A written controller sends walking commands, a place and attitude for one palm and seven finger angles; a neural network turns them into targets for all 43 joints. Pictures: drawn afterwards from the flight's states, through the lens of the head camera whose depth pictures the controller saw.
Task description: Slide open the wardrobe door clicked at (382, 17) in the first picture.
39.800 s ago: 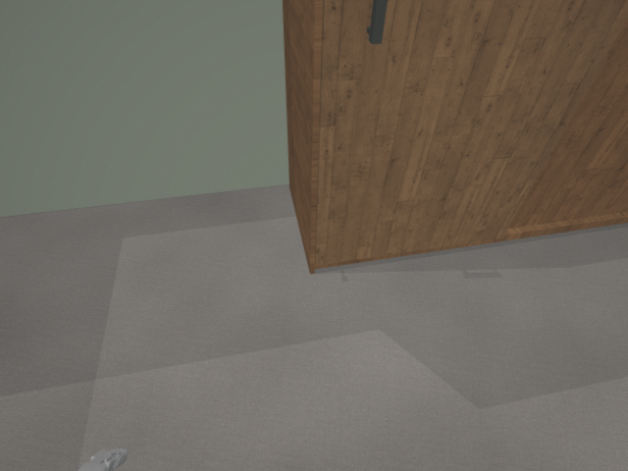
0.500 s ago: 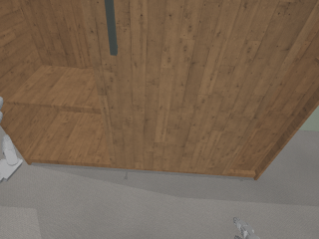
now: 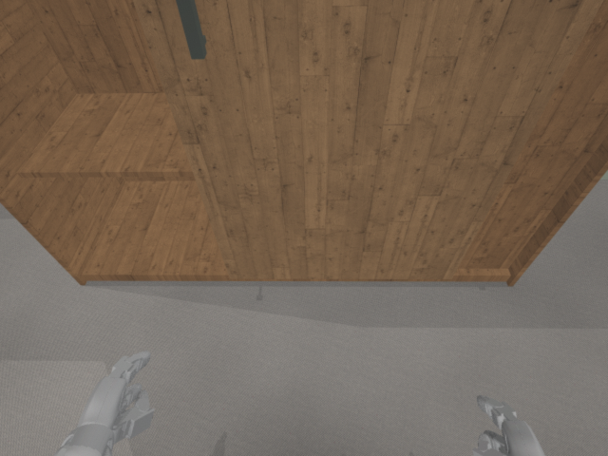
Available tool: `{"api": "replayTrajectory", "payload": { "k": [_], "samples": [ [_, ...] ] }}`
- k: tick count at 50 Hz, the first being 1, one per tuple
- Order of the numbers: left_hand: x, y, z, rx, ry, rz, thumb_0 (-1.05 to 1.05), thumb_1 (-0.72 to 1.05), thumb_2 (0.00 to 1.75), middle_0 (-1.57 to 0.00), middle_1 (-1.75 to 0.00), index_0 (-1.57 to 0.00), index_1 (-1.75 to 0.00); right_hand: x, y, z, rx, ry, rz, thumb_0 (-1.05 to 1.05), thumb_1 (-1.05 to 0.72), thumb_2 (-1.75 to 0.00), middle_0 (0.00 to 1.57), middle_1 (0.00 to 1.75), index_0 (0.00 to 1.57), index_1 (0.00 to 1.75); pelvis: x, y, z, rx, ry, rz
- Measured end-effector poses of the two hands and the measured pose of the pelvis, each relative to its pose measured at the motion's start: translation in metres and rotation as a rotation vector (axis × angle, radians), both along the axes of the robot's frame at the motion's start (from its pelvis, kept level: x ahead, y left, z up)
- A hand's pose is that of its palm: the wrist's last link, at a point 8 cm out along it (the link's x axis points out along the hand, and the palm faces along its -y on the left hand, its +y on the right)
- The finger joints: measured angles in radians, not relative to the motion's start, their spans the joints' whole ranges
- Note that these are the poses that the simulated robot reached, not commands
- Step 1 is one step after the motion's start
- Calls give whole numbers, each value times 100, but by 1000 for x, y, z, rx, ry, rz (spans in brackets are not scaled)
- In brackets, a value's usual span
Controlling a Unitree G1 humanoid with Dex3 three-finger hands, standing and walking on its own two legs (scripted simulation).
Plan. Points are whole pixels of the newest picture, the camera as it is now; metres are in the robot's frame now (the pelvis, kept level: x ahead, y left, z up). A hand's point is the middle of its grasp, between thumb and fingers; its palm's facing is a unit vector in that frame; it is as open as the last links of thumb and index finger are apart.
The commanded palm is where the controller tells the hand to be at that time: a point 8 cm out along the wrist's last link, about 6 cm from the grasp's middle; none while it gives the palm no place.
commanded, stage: let the arm hang, fingers relaxed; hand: left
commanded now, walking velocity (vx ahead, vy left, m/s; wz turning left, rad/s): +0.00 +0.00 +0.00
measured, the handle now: out of the picture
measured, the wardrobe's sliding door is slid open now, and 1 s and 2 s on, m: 0.57 0.57 0.57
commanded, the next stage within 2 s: look to check the result in 0.90 s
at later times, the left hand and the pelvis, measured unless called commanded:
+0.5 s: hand out of the picture +0.02 +0.26 -0.14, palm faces +0.02 -0.93 -0.36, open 7.3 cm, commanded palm none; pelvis -0.01 -0.01 +0.02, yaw +2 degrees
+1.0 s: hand out of the picture +0.09 +0.23 -0.14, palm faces -0.03 -0.96 -0.29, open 7.3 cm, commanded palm none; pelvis +0.01 +0.00 +0.03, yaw +1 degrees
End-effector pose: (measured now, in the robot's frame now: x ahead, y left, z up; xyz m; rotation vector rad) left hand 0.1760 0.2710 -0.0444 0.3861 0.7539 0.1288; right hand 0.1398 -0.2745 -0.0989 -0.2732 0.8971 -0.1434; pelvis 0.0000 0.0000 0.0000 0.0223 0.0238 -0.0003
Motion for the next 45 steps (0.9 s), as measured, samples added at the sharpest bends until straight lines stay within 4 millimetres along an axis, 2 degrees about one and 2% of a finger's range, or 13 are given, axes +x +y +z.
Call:
{"api": "replayTrajectory", "payload": {
  "k": [3, 7, 11, 16, 22, 29, 33, 38, 45],
  "samples": [
    [-49, -30, -48, -96, 222, 5, 1, 91, 89, -20, -30, -20, -30, -27, -10, -6, -14, 109, -22, 1, -91, -90, 21, 30, 20, 30, -4, -7, 2, -11, -8, 18],
    [-110, -54, -85, -201, 414, 57, 1, 91, 89, -21, -30, -21, -30, -67, -20, -6, -60, 276, -38, 1, -91, -90, 21, 30, 20, 30, -8, -11, 4, -27, -26, 40],
    [-149, -51, -95, -221, 519, 136, 1, 92, 89, -21, -30, -21, -30, -98, -22, 0, -86, 385, -55, 1, -91, -90, 21, 30, 20, 30, -10, -13, 10, -32, -38, 40],
    [-172, -24, -85, -170, 563, 199, 1, 92, 89, -21, -30, -21, -30, -109, -20, 1, -78, 416, -62, 1, -91, -90, 21, 30, 20, 30, -13, -11, 17, -40, -43, 39],
    [-171, 14, -63, -71, 536, 241, 1, 91, 89, -21, -30, -21, -30, -95, -13, -5, -40, 366, -53, 1, -91, -90, 21, 30, 20, 30, -14, -8, 21, -37, -47, 34],
    [-145, 38, -43, -3, 462, 242, 0, 91, 89, -20, -30, -20, -30, -74, -8, -7, -13, 311, -40, 1, -91, -90, 21, 30, 21, 30, -10, -4, 23, -31, -48, 30],
    [-127, 38, -39, -2, 425, 223, 0, 91, 89, -20, -30, -20, -30, -66, -9, -5, -14, 298, -39, 1, -91, -90, 21, 30, 21, 30, -7, -3, 24, -27, -48, 28],
    [-108, 27, -43, -26, 408, 189, 0, 91, 89, -20, -30, -20, -30, -61, -15, -1, -29, 299, -47, 1, -91, -90, 21, 30, 21, 30, -3, -3, 25, -25, -45, 24],
    [-93, 10, -53, -72, 420, 157, 0, 91, 89, -21, -30, -21, -30, -60, -23, 5, -57, 324, -65, 1, -91, -90, 21, 30, 20, 30, 5, -4, 25, -24, -38, 21]
  ]
}}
